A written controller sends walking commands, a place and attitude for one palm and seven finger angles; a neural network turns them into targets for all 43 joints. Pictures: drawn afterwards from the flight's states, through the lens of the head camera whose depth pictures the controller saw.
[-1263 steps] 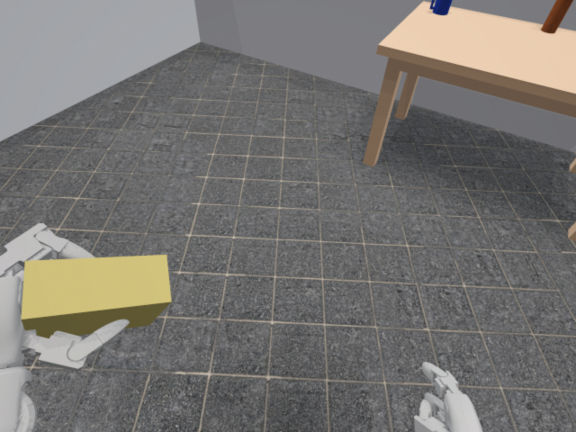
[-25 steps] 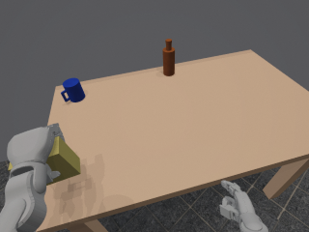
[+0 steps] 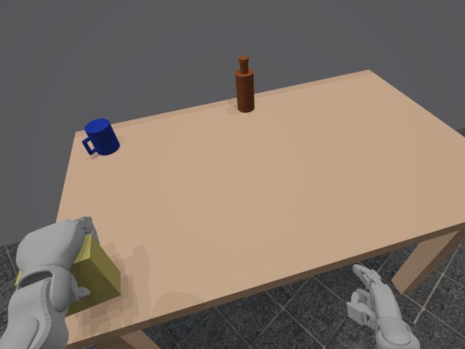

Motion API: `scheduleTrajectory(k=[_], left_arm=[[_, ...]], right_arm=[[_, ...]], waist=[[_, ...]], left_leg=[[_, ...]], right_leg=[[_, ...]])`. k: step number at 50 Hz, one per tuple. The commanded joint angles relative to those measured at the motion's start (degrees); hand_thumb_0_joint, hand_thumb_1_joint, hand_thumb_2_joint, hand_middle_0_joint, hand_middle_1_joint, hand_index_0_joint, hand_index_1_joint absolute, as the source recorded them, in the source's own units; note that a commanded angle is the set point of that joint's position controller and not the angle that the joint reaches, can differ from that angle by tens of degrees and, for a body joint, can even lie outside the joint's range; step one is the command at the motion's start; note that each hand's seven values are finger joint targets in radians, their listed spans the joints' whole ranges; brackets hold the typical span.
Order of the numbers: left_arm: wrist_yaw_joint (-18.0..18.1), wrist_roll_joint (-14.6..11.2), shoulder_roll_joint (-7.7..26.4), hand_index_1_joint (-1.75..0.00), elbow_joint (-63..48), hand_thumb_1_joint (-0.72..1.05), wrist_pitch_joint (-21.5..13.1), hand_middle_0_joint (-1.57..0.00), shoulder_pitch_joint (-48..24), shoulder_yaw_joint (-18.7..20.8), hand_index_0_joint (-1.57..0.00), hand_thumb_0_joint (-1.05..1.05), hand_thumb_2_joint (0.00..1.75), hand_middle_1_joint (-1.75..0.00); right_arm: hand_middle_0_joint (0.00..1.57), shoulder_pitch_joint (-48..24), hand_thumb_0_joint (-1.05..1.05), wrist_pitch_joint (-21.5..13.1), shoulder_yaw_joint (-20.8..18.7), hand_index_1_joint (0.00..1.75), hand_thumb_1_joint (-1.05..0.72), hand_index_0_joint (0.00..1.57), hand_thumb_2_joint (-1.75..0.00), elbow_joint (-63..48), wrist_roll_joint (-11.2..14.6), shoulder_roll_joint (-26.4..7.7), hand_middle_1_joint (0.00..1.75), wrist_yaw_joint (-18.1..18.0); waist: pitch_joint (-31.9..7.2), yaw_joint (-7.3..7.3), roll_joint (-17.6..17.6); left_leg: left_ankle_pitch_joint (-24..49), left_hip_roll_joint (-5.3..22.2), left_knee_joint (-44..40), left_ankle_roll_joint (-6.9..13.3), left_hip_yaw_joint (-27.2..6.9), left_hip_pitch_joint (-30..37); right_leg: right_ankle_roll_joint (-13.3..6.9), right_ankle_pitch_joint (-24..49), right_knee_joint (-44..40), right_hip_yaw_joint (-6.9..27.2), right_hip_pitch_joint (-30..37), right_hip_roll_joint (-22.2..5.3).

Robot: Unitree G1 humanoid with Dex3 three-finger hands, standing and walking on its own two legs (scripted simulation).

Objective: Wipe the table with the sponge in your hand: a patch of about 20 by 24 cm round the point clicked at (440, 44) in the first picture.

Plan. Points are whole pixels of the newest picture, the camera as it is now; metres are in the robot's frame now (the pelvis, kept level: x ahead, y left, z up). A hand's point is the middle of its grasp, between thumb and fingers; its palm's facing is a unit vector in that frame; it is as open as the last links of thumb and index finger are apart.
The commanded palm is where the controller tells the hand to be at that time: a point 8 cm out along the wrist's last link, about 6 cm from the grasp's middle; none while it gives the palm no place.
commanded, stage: move the sponge above the wiping area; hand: left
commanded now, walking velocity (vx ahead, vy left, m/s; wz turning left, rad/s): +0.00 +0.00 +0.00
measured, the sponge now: (80, 283) +0.19 +0.32 +0.01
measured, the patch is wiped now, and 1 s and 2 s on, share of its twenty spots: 0.00 0.00 0.00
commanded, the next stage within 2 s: none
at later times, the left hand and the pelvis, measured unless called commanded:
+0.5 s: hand (89, 273) +0.20 +0.30 +0.03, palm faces -0.14 -0.15 -0.98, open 9.5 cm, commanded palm +0.19 +0.30 +0.12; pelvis +0.00 +0.02 +0.00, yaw +0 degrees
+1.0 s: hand (103, 270) +0.21 +0.28 +0.03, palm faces -0.06 -0.09 -0.99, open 9.5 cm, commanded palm +0.19 +0.29 +0.09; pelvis +0.00 +0.02 +0.00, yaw -1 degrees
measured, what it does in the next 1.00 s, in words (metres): stands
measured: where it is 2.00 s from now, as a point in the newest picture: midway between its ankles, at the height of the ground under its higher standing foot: outside the picture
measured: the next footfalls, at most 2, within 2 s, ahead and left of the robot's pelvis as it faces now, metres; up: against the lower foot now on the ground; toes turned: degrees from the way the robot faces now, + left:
none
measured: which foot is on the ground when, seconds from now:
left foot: down 0.00-1.00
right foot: down 0.00-1.00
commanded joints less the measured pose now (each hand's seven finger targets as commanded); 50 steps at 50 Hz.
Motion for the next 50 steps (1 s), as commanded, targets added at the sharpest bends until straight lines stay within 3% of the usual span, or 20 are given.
scheduleTrajectory(k=[1, 2, 3, 7, 8, 12, 14, 16, 20, 22, 23, 25, 27, 31, 37, 41, 46, 47, 48, 50], left_arm=[[2.53, 4.12, 15.78, -1.60, -15.71, 0.10, -8.41, -1.20, -16.28, 8.13, -1.20, 0.00, 1.30, -1.60], [4.14, 4.72, 19.53, -1.60, -17.69, 0.10, -9.81, -1.20, -16.96, 12.13, -1.20, 0.00, 1.30, -1.60], [5.56, 5.82, 17.21, -1.60, -17.30, 0.10, -11.04, -1.20, -16.60, 11.26, -1.20, 0.00, 1.30, -1.60], [11.19, 5.77, 20.76, -1.60, -12.12, 0.10, -9.86, -1.20, -10.97, 18.85, -1.20, 0.00, 1.30, -1.60], [11.71, 4.88, 15.29, -1.60, -11.27, 0.10, -8.67, -1.20, -9.75, 15.00, -1.20, 0.00, 1.30, -1.60], [10.21, 0.69, 12.30, -1.60, -6.07, 0.10, -1.55, -1.20, -3.19, 12.83, -1.20, 0.00, 1.30, -1.60], [7.10, -0.20, 7.07, -1.60, -6.31, 0.10, 0.60, -1.20, -4.10, 5.30, -1.20, 0.00, 1.30, -1.60], [4.29, 0.16, 6.91, -1.60, -5.96, 0.10, 1.08, -1.20, -7.59, 1.90, -1.20, 0.00, 1.30, -1.60], [2.51, 2.98, 7.82, -1.60, -12.56, 0.10, -6.20, -1.20, -13.75, 0.80, -1.20, 0.00, 1.30, -1.60], [4.81, 5.49, 14.12, -1.60, -18.22, 0.10, -10.96, -1.20, -16.76, 6.63, -1.20, 0.00, 1.30, -1.60], [6.46, 6.17, 10.66, -1.60, -19.99, 0.10, -12.85, -1.20, -14.83, 4.89, -1.20, 0.00, 1.30, -1.60], [10.40, 8.50, 12.17, -1.60, -17.89, 0.10, -14.39, -1.20, -12.87, 8.25, -1.20, 0.00, 1.30, -1.60], [13.98, 9.44, 15.38, -1.60, -15.19, 0.10, -12.30, -1.20, -11.23, 13.13, -1.20, 0.00, 1.30, -1.60], [16.07, 6.41, 6.62, -1.60, -7.84, 0.10, -3.64, -1.20, -8.44, 7.12, -1.20, 0.00, 1.30, -1.60], [8.28, 3.40, 1.77, -1.60, -5.52, 0.10, 4.99, -1.20, -10.21, -2.84, -1.20, 0.00, 1.30, -1.60], [4.93, 6.08, 3.37, -1.60, -9.44, 0.10, -0.95, -1.20, -14.83, -4.27, -1.20, 0.00, 1.30, -1.60], [10.92, 10.11, 9.02, -1.60, -12.57, 0.10, -10.65, -1.20, -14.42, 4.04, -1.20, 0.00, 1.30, -1.60], [12.77, 10.45, 13.21, -1.60, -12.35, 0.10, -10.62, -1.20, -13.60, 8.78, -1.20, 0.00, 1.30, -1.60], [13.99, 10.54, 8.44, -1.60, -10.98, 0.10, -10.29, -1.20, -14.58, 5.49, -1.20, 0.00, 1.30, -1.60], [16.25, 9.59, 8.24, -1.60, -6.54, 0.10, -8.46, -1.20, -12.12, 7.24, -1.20, 0.00, 1.30, -1.60]], right_arm=[[0.20, -10.15, 0.00, -4.17, -1.61, 0.30, -0.90, 0.20, -0.90, -10.13, -1.49, -3.24, 0.30, -1.22], [0.20, -11.07, 0.00, -4.79, -1.62, 0.30, -0.90, 0.20, -0.90, -10.09, -1.62, -3.22, 0.30, -1.43], [0.20, -9.84, 0.00, -5.03, -1.83, 0.30, -0.90, 0.20, -0.90, -9.87, -1.96, -2.74, 0.30, -1.55], [0.20, -10.11, 0.00, -4.00, -2.53, 0.30, -0.90, 0.20, -0.90, -8.19, -1.56, -3.72, 0.30, -1.00], [0.20, -9.58, 0.00, -3.67, -2.74, 0.30, -0.90, 0.20, -0.90, -8.38, -0.99, -2.90, 0.30, -0.55], [0.20, -12.68, 0.00, -2.37, -2.50, 0.30, -0.90, 0.20, -0.90, -8.28, 0.21, -4.10, 0.30, 0.29], [0.20, -12.59, 0.00, -2.18, -2.18, 0.30, -0.90, 0.20, -0.90, -9.41, 0.98, -3.78, 0.30, 0.31], [0.20, -12.40, 0.00, -2.15, -1.76, 0.30, -0.90, 0.20, -0.90, -9.71, 0.99, -4.11, 0.30, -0.05], [0.20, -9.80, 0.00, -4.23, -1.97, 0.30, -0.90, 0.20, -0.90, -10.50, -0.50, -3.28, 0.30, -0.45], [0.20, -9.70, 0.00, -5.15, -2.20, 0.30, -0.90, 0.20, -0.90, -10.24, -1.64, -3.01, 0.30, -0.70], [0.20, -7.99, 0.00, -5.64, -2.53, 0.30, -0.90, 0.20, -0.90, -10.37, -2.01, -2.10, 0.30, -0.66], [0.20, -6.92, 0.00, -5.43, -2.92, 0.30, -0.90, 0.20, -0.90, -9.13, -2.80, -2.66, 0.30, -0.05], [0.20, -7.73, 0.00, -4.61, -3.33, 0.30, -0.90, 0.20, -0.90, -8.24, -2.38, -3.26, 0.30, 0.48], [0.20, -9.93, 0.00, -2.57, -3.35, 0.30, -0.90, 0.20, -0.90, -8.06, -0.67, -2.82, 0.30, 1.55], [0.20, -14.25, 0.00, -1.01, -1.77, 0.30, -0.90, 0.20, -0.90, -9.68, 1.20, -3.39, 0.30, 1.05], [0.20, -10.80, 0.00, -1.87, -1.71, 0.30, -0.90, 0.20, -0.90, -10.07, -0.21, -3.08, 0.30, 0.81], [0.20, -7.80, 0.00, -3.56, -2.63, 0.30, -0.90, 0.20, -0.90, -8.92, -2.14, -2.15, 0.30, 0.50], [0.20, -8.23, 0.00, -3.50, -2.79, 0.30, -0.90, 0.20, -0.90, -8.53, -2.32, -2.84, 0.30, 0.45], [0.20, -8.42, 0.00, -3.41, -2.56, 0.30, -0.90, 0.20, -0.90, -8.69, -2.15, -2.00, 0.30, 0.60], [0.20, -8.77, 0.00, -3.10, -3.13, 0.30, -0.90, 0.20, -0.90, -8.10, -1.46, -2.46, 0.30, 0.76]], waist=[[-12.61, -0.22, -4.88], [-13.02, 0.67, -3.24], [-14.50, 0.75, -1.85], [-12.30, 2.40, 1.06], [-12.49, 1.60, 0.58], [-8.73, 1.56, -1.36], [-7.31, -0.34, -3.10], [-6.37, -1.52, -4.90], [-11.86, -1.57, -5.16], [-14.44, 0.12, -1.89], [-17.25, 0.45, 0.35], [-16.67, 1.30, 2.68], [-14.70, 2.21, 4.75], [-13.49, 2.11, 0.93], [-9.34, -0.93, -4.16], [-12.12, -1.48, -4.84], [-14.75, 1.19, 2.26], [-14.13, 2.01, 2.53], [-13.91, 1.16, 1.80], [-12.89, 1.41, -0.21]], left_leg=[[12.14, -1.18, -0.53, 2.04, -3.52, 5.62], [11.67, -1.08, -0.49, 1.98, -4.07, 6.39], [13.03, -0.88, -0.15, 1.91, -3.54, 6.43], [14.42, -0.69, -0.80, 0.61, -4.34, 4.91], [14.97, -0.21, -0.83, 0.59, -3.44, 3.87], [13.34, -0.34, -2.09, 0.03, -3.49, 1.90], [12.04, 0.05, -2.67, 0.53, -3.38, 1.14], [9.99, -0.15, -3.04, 1.03, -4.02, 0.98], [10.08, 0.09, -1.96, 2.12, -5.05, 3.78], [11.42, 0.81, -1.53, 1.76, -7.02, 6.06], [13.76, 1.46, -1.11, 1.66, -6.93, 6.94], [18.61, 2.67, -0.67, -0.47, -9.11, 7.30], [16.92, 2.93, -1.46, -1.24, -9.41, 5.44], [15.82, 2.39, -2.33, -2.55, -6.54, 2.51], [9.59, 0.83, -3.93, -0.59, -5.76, 0.96], [9.68, 0.66, -2.49, 1.24, -6.42, 2.22], [13.59, 1.56, -1.01, 0.05, -7.58, 4.39], [12.18, 1.51, -1.25, -0.18, -8.29, 3.70], [12.66, 1.22, -0.84, -0.27, -7.13, 3.37], [12.75, 0.92, -0.80, -0.56, -5.73, 2.33]], right_leg=[[-1.14, 10.30, -4.84, 8.99, 0.08, -2.45], [-1.93, 9.36, -5.09, 11.19, 0.01, -1.71], [-1.96, 10.22, -4.23, 9.42, 0.51, -1.97], [-3.36, 12.48, -4.17, 12.08, 0.87, -1.76], [-2.70, 13.35, -3.55, 9.81, 1.46, -2.23], [-2.01, 12.54, -4.23, 9.46, 1.34, -2.17], [-1.14, 11.07, -4.20, 7.08, 0.37, -2.58], [-0.83, 8.89, -4.74, 6.65, -0.95, -2.46], [-0.87, 7.11, -3.63, 5.90, -1.91, -1.74], [-1.80, 7.91, -2.64, 8.21, -1.94, -0.68], [-1.64, 8.47, -1.37, 6.47, -1.54, -1.08], [-2.19, 9.22, -0.88, 6.78, -3.76, -0.96], [-3.09, 8.38, -0.57, 8.49, -3.49, -0.24], [-2.37, 8.33, -0.81, 5.38, -2.85, -1.11], [-1.89, 5.96, -2.58, 5.71, -1.65, -0.97], [-1.31, 6.32, -1.86, 4.88, -2.02, -1.11], [-2.59, 8.08, -0.60, 6.85, -2.75, -0.28], [-3.15, 7.46, -0.83, 8.74, -2.44, 0.26], [-2.91, 7.58, -0.77, 7.11, -3.25, -0.30], [-3.10, 7.90, -1.66, 7.62, -3.16, -0.64]])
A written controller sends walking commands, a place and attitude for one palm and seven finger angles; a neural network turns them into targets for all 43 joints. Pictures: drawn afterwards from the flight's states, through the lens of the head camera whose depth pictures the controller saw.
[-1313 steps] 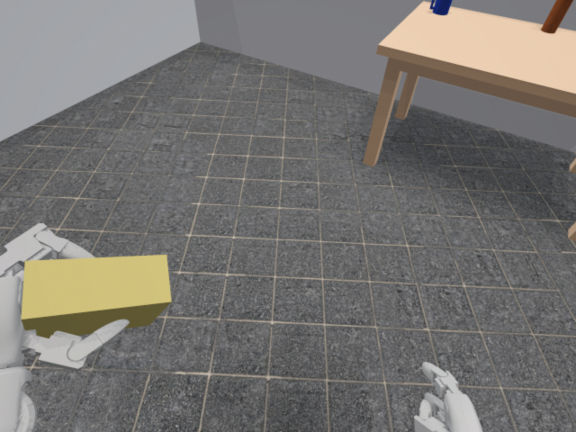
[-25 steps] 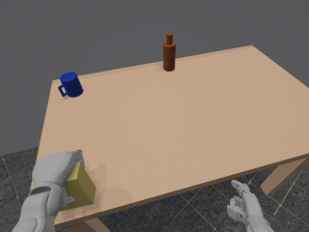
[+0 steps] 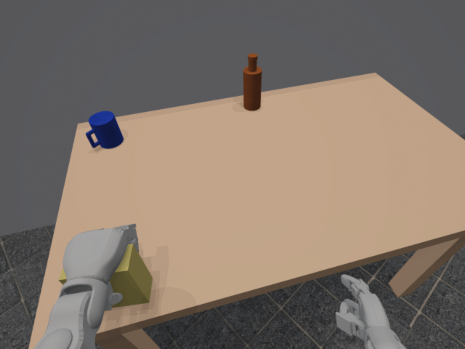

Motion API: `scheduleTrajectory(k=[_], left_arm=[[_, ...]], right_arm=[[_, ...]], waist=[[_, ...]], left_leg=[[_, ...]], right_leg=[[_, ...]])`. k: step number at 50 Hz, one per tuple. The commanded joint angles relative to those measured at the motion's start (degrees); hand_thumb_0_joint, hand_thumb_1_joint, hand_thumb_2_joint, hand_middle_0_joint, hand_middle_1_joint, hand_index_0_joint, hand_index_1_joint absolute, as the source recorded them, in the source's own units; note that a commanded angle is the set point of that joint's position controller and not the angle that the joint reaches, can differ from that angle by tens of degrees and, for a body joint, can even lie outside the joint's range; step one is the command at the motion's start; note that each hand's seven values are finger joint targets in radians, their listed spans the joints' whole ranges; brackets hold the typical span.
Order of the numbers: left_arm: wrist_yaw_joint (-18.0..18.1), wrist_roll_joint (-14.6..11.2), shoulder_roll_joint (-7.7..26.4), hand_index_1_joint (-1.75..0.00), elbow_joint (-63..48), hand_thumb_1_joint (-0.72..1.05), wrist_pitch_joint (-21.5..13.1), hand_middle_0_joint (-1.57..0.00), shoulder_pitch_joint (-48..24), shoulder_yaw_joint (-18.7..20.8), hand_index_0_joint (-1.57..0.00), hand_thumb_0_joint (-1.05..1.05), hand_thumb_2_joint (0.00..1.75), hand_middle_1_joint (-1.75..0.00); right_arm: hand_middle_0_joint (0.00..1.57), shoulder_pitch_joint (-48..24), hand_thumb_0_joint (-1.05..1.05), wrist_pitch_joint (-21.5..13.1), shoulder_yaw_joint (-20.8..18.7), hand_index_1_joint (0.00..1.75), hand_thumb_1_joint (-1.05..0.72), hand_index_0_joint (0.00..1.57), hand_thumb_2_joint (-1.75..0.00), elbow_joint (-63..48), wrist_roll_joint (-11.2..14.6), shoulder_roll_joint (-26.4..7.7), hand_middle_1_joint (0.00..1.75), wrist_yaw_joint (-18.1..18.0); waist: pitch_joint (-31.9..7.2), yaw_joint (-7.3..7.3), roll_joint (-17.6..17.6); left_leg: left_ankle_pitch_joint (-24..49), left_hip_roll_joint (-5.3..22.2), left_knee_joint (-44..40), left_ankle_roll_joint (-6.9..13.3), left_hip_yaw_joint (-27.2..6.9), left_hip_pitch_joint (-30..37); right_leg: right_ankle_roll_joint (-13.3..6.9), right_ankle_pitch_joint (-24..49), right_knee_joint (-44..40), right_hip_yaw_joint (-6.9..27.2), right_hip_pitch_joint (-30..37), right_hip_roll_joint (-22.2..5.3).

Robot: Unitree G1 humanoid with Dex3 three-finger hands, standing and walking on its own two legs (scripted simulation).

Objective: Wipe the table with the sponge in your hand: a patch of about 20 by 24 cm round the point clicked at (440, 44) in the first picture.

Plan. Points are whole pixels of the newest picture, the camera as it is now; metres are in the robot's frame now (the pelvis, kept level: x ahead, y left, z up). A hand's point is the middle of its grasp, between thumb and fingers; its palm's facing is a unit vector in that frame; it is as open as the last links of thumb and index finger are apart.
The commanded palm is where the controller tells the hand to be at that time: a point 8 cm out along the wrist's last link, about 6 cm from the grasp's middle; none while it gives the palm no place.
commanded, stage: move the sponge above the wiping area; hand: left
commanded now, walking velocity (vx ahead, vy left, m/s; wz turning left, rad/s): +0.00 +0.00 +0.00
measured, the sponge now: (115, 283) +0.20 +0.27 -0.02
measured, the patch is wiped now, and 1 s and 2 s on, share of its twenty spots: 0.00 0.00 0.00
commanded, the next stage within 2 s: none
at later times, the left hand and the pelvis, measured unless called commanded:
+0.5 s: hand (97, 265) +0.21 +0.29 +0.02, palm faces -0.02 -0.04 -1.00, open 9.5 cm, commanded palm +0.18 +0.28 +0.08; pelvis +0.01 -0.02 +0.00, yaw -1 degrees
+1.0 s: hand (85, 265) +0.20 +0.31 +0.03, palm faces +0.01 -0.07 -1.00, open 9.5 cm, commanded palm +0.18 +0.28 +0.08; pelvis +0.00 +0.00 +0.00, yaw +0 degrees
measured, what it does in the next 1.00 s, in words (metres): stands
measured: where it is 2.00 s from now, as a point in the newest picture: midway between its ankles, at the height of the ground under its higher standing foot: outside the picture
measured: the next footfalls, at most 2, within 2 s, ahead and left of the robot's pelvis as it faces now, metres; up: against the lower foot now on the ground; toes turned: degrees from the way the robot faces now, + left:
none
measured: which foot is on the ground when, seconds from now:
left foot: down 0.00-1.00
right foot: down 0.00-1.00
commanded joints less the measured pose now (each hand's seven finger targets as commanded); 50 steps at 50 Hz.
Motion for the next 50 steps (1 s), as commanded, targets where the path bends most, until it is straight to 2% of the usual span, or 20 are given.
scheduleTrajectory(k=[1, 2, 3, 5, 9, 12, 13, 17, 18, 20, 28, 31, 34, 37, 38, 42, 43, 47, 48, 50], left_arm=[[8.34, 1.11, 13.62, -1.60, -6.85, 0.10, 2.82, -1.20, -11.35, 15.44, -1.20, 0.00, 1.30, -1.60], [8.63, -0.25, 14.95, -1.60, -5.29, 0.10, 4.79, -1.20, -10.07, 17.29, -1.20, 0.00, 1.30, -1.60], [8.03, -1.79, 9.36, -1.60, -4.77, 0.10, 6.31, -1.20, -10.03, 12.39, -1.20, 0.00, 1.30, -1.60], [6.03, -3.02, 8.95, -1.60, -1.76, 0.10, 8.85, -1.20, -11.43, 10.19, -1.20, 0.00, 1.30, -1.60], [1.08, -4.09, 7.10, -1.60, -2.56, 0.10, 8.85, -1.20, -10.42, 5.61, -1.20, 0.00, 1.30, -1.60], [0.03, -2.79, 13.17, -1.60, -5.29, 0.10, 4.15, -1.20, -11.65, 10.44, -1.20, 0.00, 1.30, -1.60], [0.13, -2.36, 11.44, -1.60, -5.84, 0.10, 2.21, -1.20, -13.07, 8.85, -1.20, 0.00, 1.30, -1.60], [5.10, 0.67, 21.14, -1.60, -7.16, 0.10, -3.43, -1.20, -14.26, 19.75, -1.20, 0.00, 1.30, -1.60], [6.48, 0.93, 16.98, -1.60, -7.21, 0.10, -3.96, -1.20, -13.62, 17.33, -1.20, 0.00, 1.30, -1.60], [8.88, 1.20, 16.55, -1.60, -4.60, 0.10, -3.23, -1.20, -11.34, 18.42, -1.20, 0.00, 1.30, -1.60], [5.47, -4.54, 8.64, -1.60, -0.55, 0.10, 4.01, -1.20, -5.91, 10.55, -1.20, 0.00, 1.30, -1.60], [3.22, -3.66, 6.52, -1.60, -3.03, 0.10, 2.70, -1.20, -8.35, 6.35, -1.20, 0.00, 1.30, -1.60], [3.78, -1.82, 9.74, -1.60, -5.61, 0.10, -0.41, -1.20, -11.99, 8.81, -1.20, 0.00, 1.30, -1.60], [6.99, 1.01, 15.48, -1.60, -10.73, 0.10, -2.88, -1.20, -13.67, 14.37, -1.20, 0.00, 1.30, -1.60], [8.16, 1.94, 13.10, -1.60, -11.69, 0.10, -3.02, -1.20, -12.73, 12.99, -1.20, 0.00, 1.30, -1.60], [11.54, 1.84, 14.99, -1.60, -7.92, 0.10, 1.49, -1.20, -8.34, 17.40, -1.20, 0.00, 1.30, -1.60], [11.22, 0.73, 9.96, -1.60, -7.13, 0.10, 3.16, -1.20, -7.06, 13.41, -1.20, 0.00, 1.30, -1.60], [7.40, -3.22, 8.34, -1.60, -1.61, 0.10, 9.66, -1.20, -6.52, 10.53, -1.20, 0.00, 1.30, -1.60], [5.69, -4.13, 5.05, -1.60, -1.49, 0.10, 10.47, -1.20, -6.78, 6.56, -1.20, 0.00, 1.30, -1.60], [2.80, -3.31, 5.35, -1.60, -1.26, 0.10, 10.39, -1.20, -11.43, 4.00, -1.20, 0.00, 1.30, -1.60]], right_arm=[[0.20, -11.27, 0.00, -2.40, -2.87, 0.30, -0.90, 0.20, -0.90, -8.39, 0.84, -6.31, 0.30, -0.39], [0.20, -12.39, 0.00, -1.98, -2.71, 0.30, -0.90, 0.20, -0.90, -8.06, 1.18, -6.75, 0.30, -0.47], [0.20, -12.50, 0.00, -1.84, -2.74, 0.30, -0.90, 0.20, -0.90, -8.62, 1.93, -6.07, 0.30, -0.32], [0.20, -13.71, 0.00, -1.60, -2.47, 0.30, -0.90, 0.20, -0.90, -8.30, 2.54, -6.87, 0.30, -0.52], [0.20, -12.50, 0.00, -2.21, -2.53, 0.30, -0.90, 0.20, -0.90, -9.50, 2.74, -6.88, 0.30, -1.03], [0.20, -11.11, 0.00, -2.97, -2.76, 0.30, -0.90, 0.20, -0.90, -9.14, 1.48, -7.16, 0.30, -1.43], [0.20, -10.06, 0.00, -3.35, -2.65, 0.30, -0.90, 0.20, -0.90, -9.60, 1.21, -6.68, 0.30, -1.59], [0.20, -9.07, 0.00, -3.92, -3.43, 0.30, -0.90, 0.20, -0.90, -8.31, 0.04, -7.22, 0.30, -1.86], [0.20, -8.80, 0.00, -3.99, -3.63, 0.30, -0.90, 0.20, -0.90, -8.43, 0.21, -6.32, 0.30, -1.75], [0.20, -9.15, 0.00, -3.91, -3.83, 0.30, -0.90, 0.20, -0.90, -8.04, 0.21, -6.84, 0.30, -1.39], [0.20, -11.25, 0.00, -3.32, -3.85, 0.30, -0.90, 0.20, -0.90, -8.58, 2.38, -7.27, 0.30, -0.89], [0.20, -10.59, 0.00, -3.92, -3.95, 0.30, -0.90, 0.20, -0.90, -9.24, 2.02, -6.96, 0.30, -0.77], [0.20, -9.30, 0.00, -4.85, -3.96, 0.30, -0.90, 0.20, -0.90, -9.20, 1.28, -6.61, 0.30, -1.02], [0.20, -9.32, 0.00, -4.92, -4.14, 0.30, -0.90, 0.20, -0.90, -9.05, 0.27, -6.77, 0.30, -0.95], [0.20, -9.33, 0.00, -4.89, -3.93, 0.30, -0.90, 0.20, -0.90, -9.50, 0.03, -6.13, 0.30, -0.69], [0.20, -11.08, 0.00, -3.18, -3.84, 0.30, -0.90, 0.20, -0.90, -8.60, 0.63, -6.89, 0.30, 0.20], [0.20, -11.48, 0.00, -2.94, -3.67, 0.30, -0.90, 0.20, -0.90, -9.04, 1.20, -6.04, 0.30, 0.45], [0.20, -14.47, 0.00, -1.53, -2.95, 0.30, -0.90, 0.20, -0.90, -8.54, 2.70, -6.96, 0.30, 0.14], [0.20, -13.73, 0.00, -1.21, -2.77, 0.30, -0.90, 0.20, -0.90, -9.16, 3.09, -6.62, 0.30, -0.01], [0.20, -13.88, 0.00, -1.27, -2.33, 0.30, -0.90, 0.20, -0.90, -9.13, 2.96, -6.84, 0.30, -0.50]], waist=[[-11.10, 0.24, 1.70], [-10.29, 0.84, 0.55], [-10.53, -0.49, -0.32], [-8.91, -1.43, -2.74], [-9.50, -2.92, -3.77], [-11.37, -2.37, -4.32], [-11.47, -2.86, -4.39], [-11.89, -0.54, 0.05], [-12.55, -1.01, 2.59], [-12.34, -0.63, 3.89], [-10.74, -2.01, -3.03], [-9.46, -2.92, -4.31], [-10.53, -2.51, -3.65], [-13.54, -0.67, 1.31], [-15.76, -0.33, 3.33], [-13.41, 0.77, 3.63], [-12.93, 0.21, 1.96], [-7.64, -0.73, -3.09], [-7.29, -1.91, -3.53], [-6.33, -2.83, -5.38]], left_leg=[[14.03, 1.30, -3.90, -1.67, -6.09, 5.08], [12.43, 0.78, -4.55, -1.52, -6.22, 4.63], [11.91, 0.96, -4.53, -1.19, -4.86, 3.86], [10.98, 0.71, -5.00, -1.10, -4.81, 3.51], [10.48, -0.08, -3.97, 0.59, -4.17, 3.86], [11.56, -0.57, -2.50, 1.01, -4.60, 4.65], [11.12, -0.65, -2.09, 1.28, -4.00, 4.31], [12.53, -0.60, -1.19, 0.56, -4.65, 5.40], [13.00, -0.31, -1.03, 0.49, -3.65, 5.30], [13.87, -0.37, -0.75, -0.23, -4.01, 4.85], [12.54, -0.06, -2.36, 0.35, -3.78, 2.58], [12.06, 0.26, -2.33, 0.82, -4.35, 3.42], [11.34, 0.68, -2.30, 0.89, -5.45, 4.86], [14.16, 1.41, -2.18, 0.04, -6.68, 6.98], [15.95, 1.35, -1.76, -0.27, -6.30, 7.46], [16.55, 1.51, -2.66, -1.69, -6.50, 5.46], [15.82, 1.50, -2.82, -1.50, -5.83, 4.70], [11.45, 0.97, -4.84, -1.10, -5.58, 3.39], [9.76, 1.11, -5.28, -0.69, -4.98, 2.49], [7.99, 0.63, -5.19, -0.08, -5.63, 2.66]], right_leg=[[-4.12, 9.11, -4.39, 7.23, 0.15, -0.17], [-4.23, 8.13, -5.08, 8.59, 0.84, -0.06], [-3.34, 8.54, -4.91, 6.43, 1.41, -0.69], [-2.76, 8.59, -5.68, 6.04, 0.75, -0.93], [-2.28, 9.68, -5.66, 5.84, 1.79, -1.11], [-2.48, 12.62, -5.29, 7.87, 2.27, -0.77], [-2.15, 12.63, -5.11, 6.73, 1.91, -1.01], [-3.56, 13.44, -5.00, 10.06, 0.70, -0.73], [-3.37, 13.70, -4.36, 8.55, 0.77, -1.16], [-3.90, 14.22, -4.27, 8.94, -0.16, -1.18], [-2.19, 14.46, -4.28, 6.39, 1.49, -1.54], [-2.06, 11.98, -4.82, 5.95, -0.60, -1.32], [-2.43, 8.91, -4.58, 5.92, -1.85, -0.77], [-3.38, 10.05, -3.40, 7.27, -1.48, -0.28], [-3.38, 10.88, -2.53, 5.99, -0.94, -0.57], [-4.27, 11.45, -2.66, 7.54, -0.16, -0.10], [-3.67, 11.31, -2.67, 5.90, 0.12, -0.41], [-2.95, 8.22, -5.33, 6.21, -0.23, -0.48], [-2.46, 6.60, -5.35, 4.49, -0.05, -0.79], [-2.24, 5.29, -5.93, 4.56, -1.25, -0.67]])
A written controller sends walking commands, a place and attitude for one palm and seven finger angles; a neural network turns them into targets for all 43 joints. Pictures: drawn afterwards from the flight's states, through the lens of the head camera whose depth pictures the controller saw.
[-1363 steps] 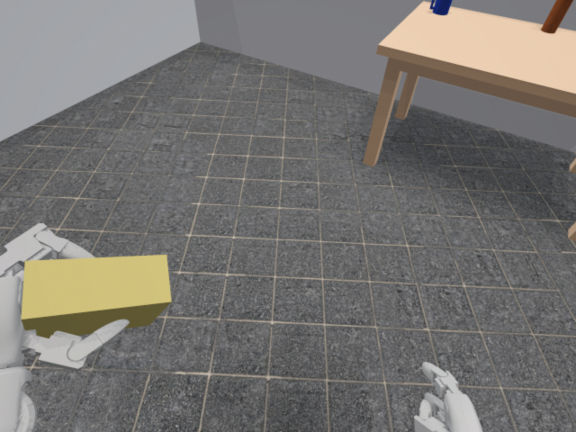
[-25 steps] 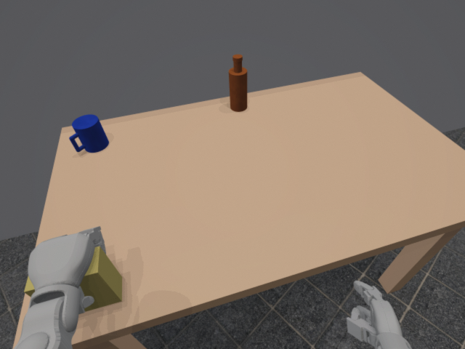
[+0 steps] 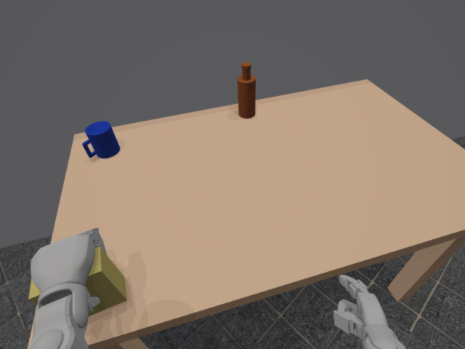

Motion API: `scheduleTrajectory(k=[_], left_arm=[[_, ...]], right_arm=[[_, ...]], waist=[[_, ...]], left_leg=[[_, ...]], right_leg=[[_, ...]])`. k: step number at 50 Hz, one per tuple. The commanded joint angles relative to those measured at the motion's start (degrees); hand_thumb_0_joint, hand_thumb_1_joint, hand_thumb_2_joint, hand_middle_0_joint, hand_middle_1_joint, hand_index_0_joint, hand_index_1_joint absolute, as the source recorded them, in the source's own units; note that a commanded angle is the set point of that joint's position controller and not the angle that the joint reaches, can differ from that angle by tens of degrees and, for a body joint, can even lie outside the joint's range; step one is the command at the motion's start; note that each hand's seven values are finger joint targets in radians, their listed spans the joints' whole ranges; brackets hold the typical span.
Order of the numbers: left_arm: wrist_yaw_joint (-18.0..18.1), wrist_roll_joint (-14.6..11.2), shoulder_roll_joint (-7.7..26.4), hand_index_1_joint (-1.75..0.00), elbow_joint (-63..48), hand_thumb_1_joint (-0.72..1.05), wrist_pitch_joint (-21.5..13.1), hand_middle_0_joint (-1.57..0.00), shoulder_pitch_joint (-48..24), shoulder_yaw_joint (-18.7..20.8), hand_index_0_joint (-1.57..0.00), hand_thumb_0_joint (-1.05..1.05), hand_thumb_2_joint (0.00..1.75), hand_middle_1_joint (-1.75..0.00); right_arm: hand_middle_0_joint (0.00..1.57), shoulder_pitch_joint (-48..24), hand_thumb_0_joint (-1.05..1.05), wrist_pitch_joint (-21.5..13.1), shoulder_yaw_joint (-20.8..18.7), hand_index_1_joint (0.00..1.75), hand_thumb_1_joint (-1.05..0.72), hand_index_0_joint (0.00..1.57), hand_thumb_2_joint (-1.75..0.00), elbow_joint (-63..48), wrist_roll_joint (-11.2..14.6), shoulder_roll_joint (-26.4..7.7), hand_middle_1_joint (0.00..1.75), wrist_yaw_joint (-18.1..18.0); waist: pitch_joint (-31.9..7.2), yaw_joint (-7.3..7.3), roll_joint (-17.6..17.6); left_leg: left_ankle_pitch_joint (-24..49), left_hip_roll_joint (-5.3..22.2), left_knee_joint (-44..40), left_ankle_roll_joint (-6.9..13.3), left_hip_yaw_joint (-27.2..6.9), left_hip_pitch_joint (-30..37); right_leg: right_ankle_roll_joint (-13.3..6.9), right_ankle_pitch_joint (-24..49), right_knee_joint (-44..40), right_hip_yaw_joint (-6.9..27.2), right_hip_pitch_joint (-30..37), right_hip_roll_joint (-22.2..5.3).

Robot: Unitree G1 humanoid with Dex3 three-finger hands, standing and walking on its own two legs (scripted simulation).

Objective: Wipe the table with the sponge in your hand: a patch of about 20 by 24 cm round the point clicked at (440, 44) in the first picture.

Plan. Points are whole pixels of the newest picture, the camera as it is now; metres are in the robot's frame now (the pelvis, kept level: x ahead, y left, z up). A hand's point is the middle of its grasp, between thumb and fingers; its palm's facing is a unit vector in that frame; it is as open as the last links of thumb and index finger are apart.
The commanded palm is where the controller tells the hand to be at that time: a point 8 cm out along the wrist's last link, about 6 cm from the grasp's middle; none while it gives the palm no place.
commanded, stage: move the sponge above the wiping area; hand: left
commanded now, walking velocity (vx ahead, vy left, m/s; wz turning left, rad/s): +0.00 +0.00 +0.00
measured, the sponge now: (88, 291) +0.19 +0.31 -0.02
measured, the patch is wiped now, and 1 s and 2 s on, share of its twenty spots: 0.00 0.00 0.00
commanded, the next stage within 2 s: none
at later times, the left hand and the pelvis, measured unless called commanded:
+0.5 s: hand (84, 287) +0.19 +0.31 +0.01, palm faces -0.13 -0.15 -0.98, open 9.5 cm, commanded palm +0.18 +0.28 +0.08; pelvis +0.00 +0.00 +0.00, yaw +0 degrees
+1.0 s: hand (93, 298) +0.18 +0.29 -0.01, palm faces -0.20 -0.19 -0.96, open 9.5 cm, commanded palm +0.17 +0.29 +0.08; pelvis +0.00 +0.00 +0.00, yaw +1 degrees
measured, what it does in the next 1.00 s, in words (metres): stands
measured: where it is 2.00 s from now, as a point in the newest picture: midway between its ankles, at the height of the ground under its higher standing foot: outside the picture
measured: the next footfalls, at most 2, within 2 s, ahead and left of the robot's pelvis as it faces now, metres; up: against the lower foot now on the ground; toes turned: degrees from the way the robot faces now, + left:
none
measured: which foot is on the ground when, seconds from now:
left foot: down 0.00-1.00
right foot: down 0.00-1.00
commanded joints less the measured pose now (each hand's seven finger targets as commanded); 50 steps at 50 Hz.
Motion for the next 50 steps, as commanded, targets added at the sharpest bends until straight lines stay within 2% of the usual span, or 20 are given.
scheduleTrajectory(k=[1, 7, 9, 11, 12, 13, 17, 18, 21, 25, 27, 30, 32, 36, 37, 38, 42, 46, 47, 50], left_arm=[[-3.75, 0.09, 5.07, -1.60, -8.27, 0.10, 0.95, -1.20, -12.19, -2.53, -1.20, 0.00, 1.30, -1.60], [-1.94, 4.96, 14.46, -1.60, -17.49, 0.10, -10.06, -1.20, -21.20, 4.96, -1.20, 0.00, 1.30, -1.60], [1.02, 6.66, 13.28, -1.60, -17.13, 0.10, -11.55, -1.20, -18.40, 5.98, -1.20, 0.00, 1.30, -1.60], [3.58, 6.79, 14.71, -1.60, -14.87, 0.10, -10.44, -1.20, -14.89, 9.28, -1.20, 0.00, 1.30, -1.60], [4.78, 6.05, 18.66, -1.60, -13.42, 0.10, -8.77, -1.20, -11.39, 14.48, -1.20, 0.00, 1.30, -1.60], [5.09, 5.17, 12.98, -1.60, -12.93, 0.10, -7.08, -1.20, -10.35, 10.21, -1.20, 0.00, 1.30, -1.60], [3.10, -0.32, 10.72, -1.60, -5.38, 0.10, 1.35, -1.20, -2.51, 9.36, -1.20, 0.00, 1.30, -1.60], [1.25, -1.86, 6.06, -1.60, -5.83, 0.10, 2.93, -1.20, -1.96, 4.41, -1.20, 0.00, 1.30, -1.60], [-3.50, -1.87, 5.98, -1.60, -8.15, 0.10, 4.10, -1.20, -3.67, 0.40, -1.20, 0.00, 1.30, -1.60], [-5.74, 0.92, 10.21, -1.60, -14.16, 0.10, -3.83, -1.20, -13.32, 1.17, -1.20, 0.00, 1.30, -1.60], [-3.64, 2.49, 15.05, -1.60, -19.44, 0.10, -9.29, -1.20, -19.41, 5.08, -1.20, 0.00, 1.30, -1.60], [1.67, 5.10, 15.15, -1.60, -19.73, 0.10, -13.80, -1.20, -14.68, 8.53, -1.20, 0.00, 1.30, -1.60], [4.94, 6.39, 19.22, -1.60, -18.09, 0.10, -12.82, -1.20, -12.99, 13.86, -1.20, 0.00, 1.30, -1.60], [6.32, 2.52, 12.61, -1.60, -7.85, 0.10, -5.01, -1.20, -6.03, 11.39, -1.20, 0.00, 1.30, -1.60], [5.42, 0.39, 13.21, -1.60, -5.48, 0.10, -2.40, -1.20, -4.14, 12.48, -1.20, 0.00, 1.30, -1.60], [3.76, -1.61, 8.04, -1.60, -6.24, 0.10, -0.38, -1.20, -3.68, 7.41, -1.20, 0.00, 1.30, -1.60], [-3.28, -3.49, 9.10, -1.60, -5.10, 0.10, 3.89, -1.20, -1.28, 4.43, -1.20, 0.00, 1.30, -1.60], [-6.99, 0.23, 10.85, -1.60, -11.81, 0.10, -2.47, -1.20, -8.25, 2.70, -1.20, 0.00, 1.30, -1.60], [-6.27, 0.52, 14.52, -1.60, -16.02, 0.10, -5.49, -1.20, -12.15, 5.52, -1.20, 0.00, 1.30, -1.60], [-2.05, 2.83, 16.07, -1.60, -19.07, 0.10, -12.98, -1.20, -13.38, 8.89, -1.20, 0.00, 1.30, -1.60]], right_arm=[[0.20, -11.85, 0.00, -2.92, -1.92, 0.30, -0.90, 0.20, -0.90, -10.98, 0.47, -7.12, 0.30, -1.51], [0.20, -8.00, 0.00, -5.59, -2.70, 0.30, -0.90, 0.20, -0.90, -10.49, -2.00, -6.74, 0.30, -2.42], [0.20, -7.36, 0.00, -6.02, -2.85, 0.30, -0.90, 0.20, -0.90, -10.32, -2.50, -5.97, 0.30, -2.10], [0.20, -7.64, 0.00, -5.22, -3.17, 0.30, -0.90, 0.20, -0.90, -9.84, -2.54, -6.57, 0.30, -1.57], [0.20, -8.23, 0.00, -4.70, -3.28, 0.30, -0.90, 0.20, -0.90, -9.35, -2.22, -7.31, 0.30, -1.42], [0.20, -9.08, 0.00, -4.22, -2.92, 0.30, -0.90, 0.20, -0.90, -9.95, -1.66, -6.43, 0.30, -0.97], [0.20, -12.83, 0.00, -2.44, -2.58, 0.30, -0.90, 0.20, -0.90, -9.27, 0.14, -7.69, 0.30, -0.22], [0.20, -12.31, 0.00, -1.94, -2.42, 0.30, -0.90, 0.20, -0.90, -10.26, 0.62, -7.31, 0.30, -0.14], [0.20, -12.66, 0.00, -1.77, -2.00, 0.30, -0.90, 0.20, -0.90, -11.46, 0.97, -7.78, 0.30, -0.56], [0.20, -9.19, 0.00, -3.95, -2.22, 0.30, -0.90, 0.20, -0.90, -11.56, -0.74, -7.39, 0.30, -1.80], [0.20, -8.00, 0.00, -5.22, -2.60, 0.30, -0.90, 0.20, -0.90, -10.98, -1.82, -7.17, 0.30, -2.62], [0.20, -6.16, 0.00, -6.33, -3.20, 0.30, -0.90, 0.20, -0.90, -10.03, -3.05, -6.51, 0.30, -2.52], [0.20, -6.85, 0.00, -5.62, -3.27, 0.30, -0.90, 0.20, -0.90, -9.37, -3.10, -7.46, 0.30, -2.07], [0.20, -9.69, 0.00, -3.77, -3.57, 0.30, -0.90, 0.20, -0.90, -8.68, -0.88, -7.31, 0.30, -1.12], [0.20, -11.19, 0.00, -2.95, -3.32, 0.30, -0.90, 0.20, -0.90, -8.20, -0.24, -7.94, 0.30, -1.04], [0.20, -11.37, 0.00, -2.55, -3.10, 0.30, -0.90, 0.20, -0.90, -9.34, 0.37, -7.27, 0.30, -0.82], [0.20, -13.11, 0.00, -1.57, -2.08, 0.30, -0.90, 0.20, -0.90, -10.50, 1.18, -8.31, 0.30, -1.15], [0.20, -10.08, 0.00, -2.85, -2.12, 0.30, -0.90, 0.20, -0.90, -11.65, -0.55, -7.70, 0.30, -1.44], [0.20, -9.49, 0.00, -3.57, -2.31, 0.30, -0.90, 0.20, -0.90, -11.56, -1.07, -7.77, 0.30, -1.90], [0.20, -7.22, 0.00, -5.40, -2.78, 0.30, -0.90, 0.20, -0.90, -10.92, -2.46, -6.56, 0.30, -2.66]], waist=[[-4.01, -2.37, -4.99], [-12.29, -0.76, 3.72], [-13.87, 0.18, 6.21], [-13.22, 0.86, 5.42], [-13.42, 2.16, 4.50], [-13.06, 1.53, 2.48], [-7.10, 1.76, -4.27], [-6.41, 0.45, -6.29], [-5.31, -1.12, -6.02], [-8.31, -2.21, -2.83], [-10.24, -1.88, 0.80], [-13.49, -0.23, 5.71], [-12.89, 0.78, 6.69], [-10.01, 1.31, -2.05], [-8.16, 1.58, -3.53], [-8.52, 0.77, -4.40], [-3.94, -0.80, -6.96], [-6.65, -1.76, -4.73], [-7.63, -1.83, -2.77], [-10.96, -0.59, 4.03]], left_leg=[[7.15, 0.77, -4.74, 0.23, -5.65, 2.88], [9.84, 1.45, -2.68, 0.14, -7.75, 7.25], [15.03, 1.67, -1.79, -1.09, -7.52, 8.23], [18.10, 1.74, -1.53, -2.14, -6.72, 7.32], [17.76, 1.54, -2.18, -2.25, -7.16, 6.28], [18.48, 1.42, -2.18, -2.24, -6.18, 5.30], [15.12, 0.78, -3.92, -1.92, -5.05, 2.64], [13.54, 1.11, -4.34, -1.34, -4.19, 1.60], [12.65, 0.64, -4.36, -0.15, -4.92, 2.02], [10.60, 0.30, -2.44, 1.43, -5.52, 5.06], [10.53, 0.93, -1.72, 1.30, -6.88, 7.63], [15.69, 1.49, -0.47, -0.15, -6.50, 9.79], [16.25, 1.44, -0.46, -1.31, -6.85, 8.36], [15.46, 1.09, -2.04, -1.53, -4.97, 3.76], [13.77, 0.71, -3.00, -1.50, -5.08, 3.13], [13.57, 0.98, -3.42, -1.14, -3.90, 2.43], [11.86, 0.15, -3.86, -0.02, -4.54, 1.58], [11.87, -0.25, -2.21, 1.31, -4.79, 3.42], [11.02, 0.13, -2.05, 1.28, -5.50, 4.76], [13.51, 0.68, -0.97, 1.00, -6.02, 8.61]], right_leg=[[-2.38, 4.29, -5.51, 4.16, -1.56, -0.74], [-3.39, 6.97, -2.30, 5.80, -1.13, 0.62], [-3.96, 9.14, -1.48, 5.05, -1.35, 0.54], [-4.42, 11.19, -2.05, 5.69, -0.84, 0.37], [-4.86, 11.62, -2.06, 7.08, 1.19, 0.64], [-4.31, 13.33, -1.80, 5.70, 1.70, 0.04], [-3.43, 13.99, -3.83, 6.64, 2.80, -0.53], [-2.60, 12.64, -4.15, 4.44, 3.06, -0.93], [-2.30, 12.27, -4.54, 4.45, 2.74, -1.21], [-2.43, 9.12, -4.94, 5.21, 0.15, -0.60], [-2.97, 8.19, -4.42, 6.91, -1.29, 0.09], [-3.99, 10.11, -3.11, 6.19, -2.08, -0.09], [-4.91, 10.75, -3.10, 7.99, -1.78, 0.31], [-3.81, 14.35, -3.30, 6.64, 1.36, -0.72], [-3.71, 13.18, -4.17, 7.70, 2.11, -0.61], [-2.83, 13.72, -4.09, 5.49, 3.26, -1.14], [-2.27, 13.49, -5.08, 6.14, 3.35, -1.27], [-2.28, 12.79, -4.83, 5.67, 1.77, -1.08], [-2.63, 11.13, -4.97, 6.79, 0.87, -0.48], [-3.41, 10.47, -4.38, 6.41, -0.70, -0.42]])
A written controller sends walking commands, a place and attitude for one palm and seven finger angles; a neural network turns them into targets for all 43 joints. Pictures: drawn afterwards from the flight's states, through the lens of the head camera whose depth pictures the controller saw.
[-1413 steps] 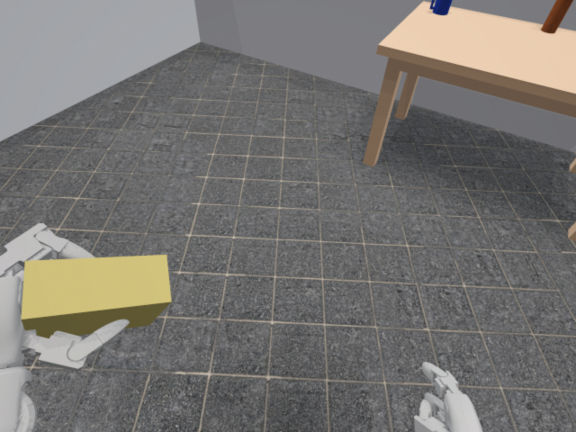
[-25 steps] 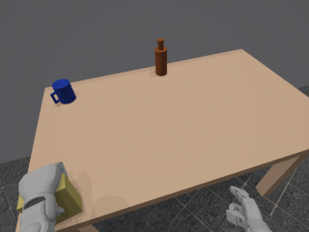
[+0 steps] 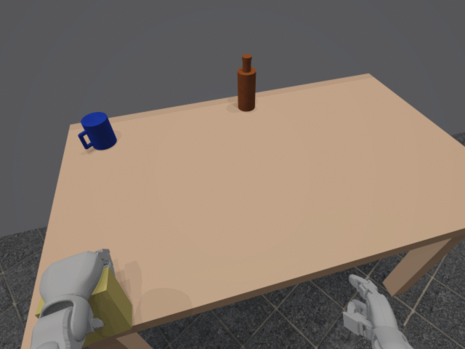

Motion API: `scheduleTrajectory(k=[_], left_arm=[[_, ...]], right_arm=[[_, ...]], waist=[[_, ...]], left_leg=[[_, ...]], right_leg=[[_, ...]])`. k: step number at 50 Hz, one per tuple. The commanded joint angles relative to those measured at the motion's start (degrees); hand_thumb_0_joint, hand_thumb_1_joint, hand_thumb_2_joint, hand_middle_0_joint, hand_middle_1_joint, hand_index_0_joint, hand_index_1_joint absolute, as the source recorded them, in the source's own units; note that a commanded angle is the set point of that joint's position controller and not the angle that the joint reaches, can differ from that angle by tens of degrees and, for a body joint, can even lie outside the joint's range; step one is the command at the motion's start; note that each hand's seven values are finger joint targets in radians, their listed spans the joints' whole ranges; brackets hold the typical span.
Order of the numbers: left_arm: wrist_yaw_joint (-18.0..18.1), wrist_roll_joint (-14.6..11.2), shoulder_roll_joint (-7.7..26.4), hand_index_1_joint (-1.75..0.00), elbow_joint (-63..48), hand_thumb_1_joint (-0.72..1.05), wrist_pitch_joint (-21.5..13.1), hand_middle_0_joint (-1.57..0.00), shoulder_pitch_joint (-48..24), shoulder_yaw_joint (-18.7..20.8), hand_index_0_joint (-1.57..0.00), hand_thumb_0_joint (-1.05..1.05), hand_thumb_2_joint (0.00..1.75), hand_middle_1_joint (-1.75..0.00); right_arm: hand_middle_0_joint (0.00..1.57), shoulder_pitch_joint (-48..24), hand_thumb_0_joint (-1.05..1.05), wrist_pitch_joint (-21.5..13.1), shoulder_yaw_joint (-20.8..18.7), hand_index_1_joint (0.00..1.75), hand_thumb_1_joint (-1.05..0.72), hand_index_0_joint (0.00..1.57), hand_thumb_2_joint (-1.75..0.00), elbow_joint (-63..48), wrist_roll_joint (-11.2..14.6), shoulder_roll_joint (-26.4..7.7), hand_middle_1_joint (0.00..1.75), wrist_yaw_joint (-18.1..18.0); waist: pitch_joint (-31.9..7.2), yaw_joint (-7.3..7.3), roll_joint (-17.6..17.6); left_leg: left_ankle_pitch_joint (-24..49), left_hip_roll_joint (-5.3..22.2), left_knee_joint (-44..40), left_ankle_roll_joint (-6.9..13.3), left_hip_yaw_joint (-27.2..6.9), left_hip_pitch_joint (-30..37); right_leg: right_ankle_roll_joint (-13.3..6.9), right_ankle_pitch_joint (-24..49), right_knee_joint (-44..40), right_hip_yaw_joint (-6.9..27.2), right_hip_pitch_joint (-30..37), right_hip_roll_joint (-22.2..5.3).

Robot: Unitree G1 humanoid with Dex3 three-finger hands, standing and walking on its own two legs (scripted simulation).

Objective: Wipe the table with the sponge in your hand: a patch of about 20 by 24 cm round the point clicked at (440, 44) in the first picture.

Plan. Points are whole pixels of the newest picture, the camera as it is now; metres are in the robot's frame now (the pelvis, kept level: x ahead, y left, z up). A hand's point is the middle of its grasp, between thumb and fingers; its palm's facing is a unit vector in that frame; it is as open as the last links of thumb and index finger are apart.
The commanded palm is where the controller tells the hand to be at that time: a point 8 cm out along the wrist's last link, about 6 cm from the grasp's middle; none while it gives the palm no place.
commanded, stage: move the sponge above the wiping area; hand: left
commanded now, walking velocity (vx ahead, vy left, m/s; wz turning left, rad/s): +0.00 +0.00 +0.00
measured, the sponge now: (94, 315) +0.16 +0.29 -0.06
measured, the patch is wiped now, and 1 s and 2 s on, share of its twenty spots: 0.00 0.00 0.00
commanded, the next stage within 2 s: lower the sponge onto the table in 1.36 s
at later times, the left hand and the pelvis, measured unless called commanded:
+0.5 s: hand (102, 287) +0.19 +0.27 +0.00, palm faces -0.11 -0.13 -0.99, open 9.4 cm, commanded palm +0.18 +0.28 +0.09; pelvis -0.01 +0.01 +0.00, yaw -1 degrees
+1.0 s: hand (90, 275) +0.20 +0.28 +0.03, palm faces +0.01 -0.06 -1.00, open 9.4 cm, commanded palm +0.17 +0.28 +0.09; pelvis +0.00 +0.00 +0.00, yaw -2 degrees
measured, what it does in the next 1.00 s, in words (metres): stands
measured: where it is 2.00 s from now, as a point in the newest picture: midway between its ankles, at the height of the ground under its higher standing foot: outside the picture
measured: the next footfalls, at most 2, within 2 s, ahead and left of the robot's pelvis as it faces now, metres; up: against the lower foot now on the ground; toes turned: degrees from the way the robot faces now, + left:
none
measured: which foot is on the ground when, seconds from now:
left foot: down 0.00-1.00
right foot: down 0.00-1.00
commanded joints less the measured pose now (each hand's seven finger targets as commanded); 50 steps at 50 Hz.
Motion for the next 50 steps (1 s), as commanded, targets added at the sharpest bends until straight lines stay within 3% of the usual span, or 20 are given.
scheduleTrajectory(k=[1, 2, 4, 7, 11, 14, 17, 22, 23, 27, 30, 32, 33, 38, 41, 42, 45, 47, 48, 50], left_arm=[[8.18, 5.80, 16.50, -1.60, -20.04, 0.10, -10.69, -1.20, -17.15, 12.14, -1.20, 0.00, 1.30, -1.60], [10.16, 6.40, 19.65, -1.60, -21.47, 0.10, -11.09, -1.20, -16.60, 15.61, -1.20, 0.00, 1.30, -1.60], [13.50, 8.22, 15.41, -1.60, -18.59, 0.10, -10.17, -1.20, -16.16, 13.61, -1.20, 0.00, 1.30, -1.60], [14.95, 5.06, 13.42, -1.60, -13.03, 0.10, -4.90, -1.20, -12.47, 14.04, -1.20, 0.00, 1.30, -1.60], [10.24, -0.30, 4.58, -1.60, -8.37, 0.10, 2.95, -1.20, -3.92, 5.75, -1.20, 0.00, 1.30, -1.60], [5.40, -0.60, 3.40, -1.60, -9.59, 0.10, 5.55, -1.20, -4.31, 1.13, -1.20, 0.00, 1.30, -1.60], [3.32, 2.36, 7.69, -1.60, -13.01, 0.10, 3.17, -1.20, -11.68, 2.27, -1.20, 0.00, 1.30, -1.60], [8.99, 8.03, 16.81, -1.60, -22.01, 0.10, -6.50, -1.20, -19.67, 11.11, -1.20, 0.00, 1.30, -1.60], [10.68, 8.54, 13.60, -1.60, -22.51, 0.10, -7.30, -1.20, -18.30, 9.53, -1.20, 0.00, 1.30, -1.60], [14.54, 6.70, 13.96, -1.60, -15.09, 0.10, -3.65, -1.20, -14.76, 12.65, -1.20, 0.00, 1.30, -1.60], [12.17, 2.40, 7.41, -1.60, -7.35, 0.10, 2.09, -1.20, -13.38, 6.90, -1.20, 0.00, 1.30, -1.60], [9.32, 0.83, 8.12, -1.60, -3.95, 0.10, 5.56, -1.20, -12.95, 6.33, -1.20, 0.00, 1.30, -1.60], [7.45, 0.23, 4.29, -1.60, -5.40, 0.10, 6.09, -1.20, -13.85, 1.52, -1.20, 0.00, 1.30, -1.60], [2.28, 2.37, 6.69, -1.60, -12.02, 0.10, 1.57, -1.20, -13.63, 1.14, -1.20, 0.00, 1.30, -1.60], [4.40, 4.65, 11.88, -1.60, -15.70, 0.10, -4.53, -1.20, -13.22, 6.92, -1.20, 0.00, 1.30, -1.60], [6.03, 5.31, 16.94, -1.60, -17.83, 0.10, -5.98, -1.20, -14.00, 11.76, -1.20, 0.00, 1.30, -1.60], [11.41, 7.33, 14.97, -1.60, -19.00, 0.10, -7.59, -1.20, -10.32, 13.46, -1.20, 0.00, 1.30, -1.60], [14.20, 6.50, 17.62, -1.60, -18.75, 0.10, -5.85, -1.20, -7.21, 17.75, -1.20, 0.00, 1.30, -1.60], [14.62, 5.44, 12.60, -1.60, -17.77, 0.10, -4.51, -1.20, -6.26, 14.01, -1.20, 0.00, 1.30, -1.60], [13.94, 3.12, 10.81, -1.60, -13.98, 0.10, -1.41, -1.20, -4.79, 12.61, -1.20, 0.00, 1.30, -1.60]], right_arm=[[0.20, -8.02, 0.00, -4.75, -2.71, 0.30, -0.90, 0.20, -0.90, -8.40, -2.05, -4.82, 0.30, -1.35], [0.20, -8.15, 0.00, -4.77, -2.74, 0.30, -0.90, 0.20, -0.90, -8.28, -2.31, -5.28, 0.30, -1.37], [0.20, -8.43, 0.00, -4.69, -3.22, 0.30, -0.90, 0.20, -0.90, -7.87, -2.33, -4.96, 0.30, -0.80], [0.20, -10.60, 0.00, -3.71, -3.53, 0.30, -0.90, 0.20, -0.90, -7.24, -0.55, -5.59, 0.30, -0.30], [0.20, -13.62, 0.00, -2.34, -3.10, 0.30, -0.90, 0.20, -0.90, -7.97, 1.41, -5.50, 0.30, 0.35], [0.20, -14.01, 0.00, -1.80, -2.15, 0.30, -0.90, 0.20, -0.90, -9.36, 1.91, -5.52, 0.30, 0.75], [0.20, -13.18, 0.00, -2.02, -1.87, 0.30, -0.90, 0.20, -0.90, -9.66, 0.72, -5.87, 0.30, 0.33], [0.20, -10.12, 0.00, -3.80, -2.57, 0.30, -0.90, 0.20, -0.90, -9.09, -1.61, -5.05, 0.30, -0.57], [0.20, -9.87, 0.00, -4.03, -2.39, 0.30, -0.90, 0.20, -0.90, -9.29, -1.65, -4.15, 0.30, -0.48], [0.20, -11.27, 0.00, -3.23, -2.86, 0.30, -0.90, 0.20, -0.90, -7.72, -0.81, -5.11, 0.30, -0.11], [0.20, -13.26, 0.00, -2.28, -2.48, 0.30, -0.90, 0.20, -0.90, -6.98, 1.09, -4.94, 0.30, -0.27], [0.20, -14.90, 0.00, -1.37, -1.98, 0.30, -0.90, 0.20, -0.90, -6.83, 1.83, -5.86, 0.30, -0.50], [0.20, -14.36, 0.00, -1.29, -1.90, 0.30, -0.90, 0.20, -0.90, -8.11, 2.15, -5.47, 0.30, -0.46], [0.20, -12.09, 0.00, -2.48, -1.82, 0.30, -0.90, 0.20, -0.90, -9.80, 0.67, -5.42, 0.30, -0.12], [0.20, -9.96, 0.00, -3.25, -2.35, 0.30, -0.90, 0.20, -0.90, -9.25, -0.70, -4.91, 0.30, -0.09], [0.20, -9.62, 0.00, -3.26, -2.48, 0.30, -0.90, 0.20, -0.90, -8.84, -1.16, -5.45, 0.30, -0.26], [0.20, -9.89, 0.00, -3.53, -2.83, 0.30, -0.90, 0.20, -0.90, -9.08, -1.62, -4.78, 0.30, 0.26], [0.20, -10.70, 0.00, -3.10, -3.07, 0.30, -0.90, 0.20, -0.90, -8.72, -1.37, -5.49, 0.30, 0.41], [0.20, -10.81, 0.00, -2.89, -3.21, 0.30, -0.90, 0.20, -0.90, -8.75, -0.75, -4.70, 0.30, 0.61], [0.20, -12.04, 0.00, -2.47, -3.43, 0.30, -0.90, 0.20, -0.90, -8.04, 0.07, -5.42, 0.30, 0.79]], waist=[[-13.82, 0.05, 5.88], [-12.99, 0.80, 7.61], [-12.50, 0.53, 7.90], [-12.05, 0.92, 3.16], [-10.30, 0.94, -4.71], [-7.55, -0.30, -5.12], [-6.52, -0.90, -5.02], [-13.05, 1.29, 5.96], [-14.09, 1.29, 8.59], [-11.89, 1.39, 5.23], [-8.08, 0.29, -2.59], [-5.64, 0.13, -3.30], [-6.18, -0.96, -3.76], [-11.15, -0.87, -1.87], [-12.28, 0.20, -0.71], [-11.86, 0.92, 0.98], [-13.23, 1.99, 4.25], [-13.39, 2.93, 5.21], [-13.54, 2.16, 4.14], [-11.61, 1.49, -0.18]], left_leg=[[15.14, 0.72, -1.05, 0.52, -5.04, 9.49], [14.36, 0.93, -1.23, -0.08, -6.00, 8.98], [14.59, 1.25, -0.68, -1.08, -4.66, 8.10], [14.06, 1.40, -2.66, -1.65, -5.37, 5.86], [14.79, 1.21, -4.29, -1.56, -4.23, 3.28], [12.34, 1.03, -5.18, -0.56, -4.58, 2.49], [9.31, 0.78, -4.88, 0.36, -5.31, 2.52], [10.70, 1.72, -3.67, -0.14, -7.25, 6.84], [12.28, 1.75, -3.19, -0.75, -6.98, 7.39], [12.13, 1.46, -3.38, -1.66, -6.22, 6.59], [9.37, 0.96, -4.98, -1.07, -4.22, 3.68], [7.76, 0.39, -6.10, -1.04, -4.35, 3.08], [7.27, 0.59, -6.14, -0.51, -3.66, 2.60], [11.43, -0.06, -3.99, 0.92, -4.49, 4.60], [14.10, 0.26, -2.84, 0.70, -4.63, 5.93], [13.39, 0.50, -3.07, 0.29, -5.49, 5.70], [17.25, 0.84, -2.01, -0.80, -4.79, 6.67], [17.71, 0.60, -2.02, -1.27, -5.19, 6.29], [17.48, 0.93, -2.14, -1.11, -4.12, 5.88], [16.44, 0.75, -2.48, -1.03, -3.86, 4.84]], right_leg=[[-3.48, 10.94, -3.58, 7.48, -1.90, -0.66], [-4.04, 9.59, -3.70, 8.78, -2.54, -0.29], [-4.46, 8.24, -3.27, 8.28, -4.55, -0.21], [-4.05, 9.57, -3.03, 7.93, -2.06, -0.30], [-2.25, 12.95, -3.34, 5.23, 1.23, -1.38], [-2.10, 10.16, -3.94, 4.67, 1.07, -1.33], [-2.28, 6.92, -4.40, 6.09, -0.59, -0.67], [-3.44, 7.21, -2.21, 7.92, -0.62, 0.32], [-3.59, 7.44, -1.45, 6.71, -0.93, 0.06], [-4.24, 7.05, -3.46, 8.46, -1.88, 0.21], [-2.79, 6.04, -5.29, 6.62, -0.88, -0.74], [-2.68, 4.54, -6.16, 6.97, -0.78, -0.75], [-2.24, 4.51, -5.61, 5.18, -0.38, -0.97], [-2.45, 9.84, -4.03, 5.38, 1.69, -0.67], [-2.87, 12.82, -3.57, 7.11, 1.45, -0.66], [-3.34, 11.79, -3.71, 8.31, 1.39, -0.22], [-4.00, 13.79, -2.83, 8.02, 0.64, -0.66], [-4.61, 15.43, -2.74, 9.94, 1.70, -0.46], [-3.93, 16.36, -2.49, 8.32, 2.10, -0.99], [-3.35, 17.45, -3.24, 8.47, 2.06, -1.27]])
